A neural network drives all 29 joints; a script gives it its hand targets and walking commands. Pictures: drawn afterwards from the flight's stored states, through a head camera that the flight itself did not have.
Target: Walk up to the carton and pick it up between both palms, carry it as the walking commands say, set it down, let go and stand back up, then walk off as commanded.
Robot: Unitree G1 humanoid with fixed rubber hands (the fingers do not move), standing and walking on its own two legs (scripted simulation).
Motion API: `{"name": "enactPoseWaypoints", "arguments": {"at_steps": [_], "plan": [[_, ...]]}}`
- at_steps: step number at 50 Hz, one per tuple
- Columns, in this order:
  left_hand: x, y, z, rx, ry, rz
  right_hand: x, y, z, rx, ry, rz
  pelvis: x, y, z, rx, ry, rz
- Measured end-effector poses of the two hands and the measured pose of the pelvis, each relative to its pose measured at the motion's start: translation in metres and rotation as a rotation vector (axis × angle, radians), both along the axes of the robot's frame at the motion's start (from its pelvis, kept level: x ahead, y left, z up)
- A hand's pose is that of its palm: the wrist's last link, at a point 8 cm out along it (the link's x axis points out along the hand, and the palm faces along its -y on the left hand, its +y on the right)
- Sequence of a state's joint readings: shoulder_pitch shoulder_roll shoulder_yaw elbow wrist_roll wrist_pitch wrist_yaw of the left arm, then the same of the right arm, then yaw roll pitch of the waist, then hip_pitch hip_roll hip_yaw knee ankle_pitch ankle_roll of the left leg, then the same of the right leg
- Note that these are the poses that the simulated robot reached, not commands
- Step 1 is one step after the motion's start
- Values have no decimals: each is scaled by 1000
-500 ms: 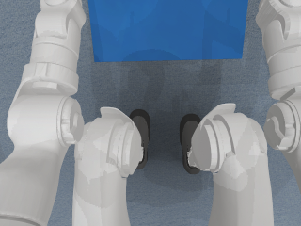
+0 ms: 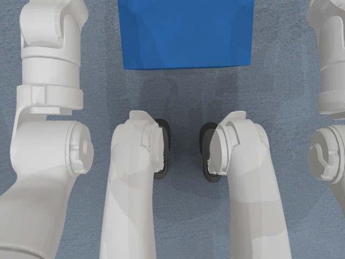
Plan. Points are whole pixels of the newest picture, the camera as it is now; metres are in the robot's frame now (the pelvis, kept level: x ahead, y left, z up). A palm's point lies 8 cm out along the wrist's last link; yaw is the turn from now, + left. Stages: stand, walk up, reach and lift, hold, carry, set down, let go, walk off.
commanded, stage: set down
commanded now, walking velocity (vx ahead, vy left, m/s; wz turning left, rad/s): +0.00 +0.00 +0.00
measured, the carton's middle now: (182, 0) +0.57 +0.02 -0.32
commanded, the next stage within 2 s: let go in 0.78 s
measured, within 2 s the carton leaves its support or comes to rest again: neither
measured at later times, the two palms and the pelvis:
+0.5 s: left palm out of the picture +0.56 +0.22 +0.03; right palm out of the picture +0.56 -0.17 +0.03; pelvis +0.00 +0.00 +0.13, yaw +0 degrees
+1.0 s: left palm out of the picture +0.50 +0.24 +0.09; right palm out of the picture +0.51 -0.21 +0.08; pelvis +0.02 -0.01 +0.21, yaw +2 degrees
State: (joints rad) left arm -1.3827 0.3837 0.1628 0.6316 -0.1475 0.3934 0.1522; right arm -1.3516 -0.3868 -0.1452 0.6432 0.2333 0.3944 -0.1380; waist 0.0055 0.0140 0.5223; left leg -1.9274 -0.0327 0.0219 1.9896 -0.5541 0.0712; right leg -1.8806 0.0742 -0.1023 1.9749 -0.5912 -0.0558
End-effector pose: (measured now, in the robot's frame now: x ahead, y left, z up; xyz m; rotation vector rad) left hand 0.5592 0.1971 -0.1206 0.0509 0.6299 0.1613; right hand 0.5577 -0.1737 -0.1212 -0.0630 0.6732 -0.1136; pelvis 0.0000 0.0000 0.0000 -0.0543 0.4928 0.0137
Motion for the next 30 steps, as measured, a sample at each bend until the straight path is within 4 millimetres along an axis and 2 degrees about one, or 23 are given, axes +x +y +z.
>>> {"name": "enactPoseWaypoints", "arguments": {"at_steps": [7,14,25,30], "plan": [[5,1,38,-4,-11,-3,4,-2,40,8,-10,6,4,1,34,-10,3,-1],[2,8,74,0,4,9,1,2,70,10,21,29,6,-1,72,-13,4,1],[-3,21,149,5,-20,16,4,5,148,-1,-15,45,4,-3,125,-18,-35,15],[-7,25,172,2,-2,25,8,7,178,5,-25,50,3,-4,150,-18,-43,22]]}}
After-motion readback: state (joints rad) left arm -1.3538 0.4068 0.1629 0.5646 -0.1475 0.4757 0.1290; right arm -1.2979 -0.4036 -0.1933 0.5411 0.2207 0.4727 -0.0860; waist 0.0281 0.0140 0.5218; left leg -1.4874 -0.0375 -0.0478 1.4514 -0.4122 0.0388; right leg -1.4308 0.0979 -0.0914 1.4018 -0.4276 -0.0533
